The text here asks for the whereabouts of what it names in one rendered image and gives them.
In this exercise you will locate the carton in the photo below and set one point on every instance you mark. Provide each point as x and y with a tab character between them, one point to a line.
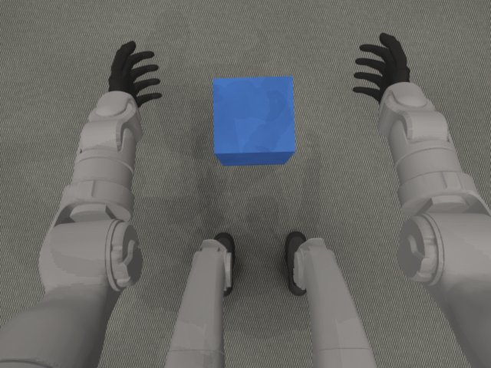
253	120

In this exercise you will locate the robot right forearm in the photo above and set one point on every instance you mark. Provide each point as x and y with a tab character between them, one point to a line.
425	159

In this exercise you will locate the robot left forearm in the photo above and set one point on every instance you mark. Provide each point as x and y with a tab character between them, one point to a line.
104	167

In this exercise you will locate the robot right foot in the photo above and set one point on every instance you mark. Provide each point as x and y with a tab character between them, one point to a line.
292	243

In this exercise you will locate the right robot hand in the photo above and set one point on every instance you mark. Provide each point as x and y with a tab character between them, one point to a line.
393	71

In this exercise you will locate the left robot hand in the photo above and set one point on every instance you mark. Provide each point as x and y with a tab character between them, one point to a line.
122	77

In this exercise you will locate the right robot upper arm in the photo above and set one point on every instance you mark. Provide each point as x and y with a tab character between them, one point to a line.
450	255

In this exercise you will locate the left robot upper arm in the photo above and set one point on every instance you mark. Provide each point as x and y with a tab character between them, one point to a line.
84	267

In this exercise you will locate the left robot shin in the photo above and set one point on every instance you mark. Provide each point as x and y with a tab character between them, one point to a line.
210	243

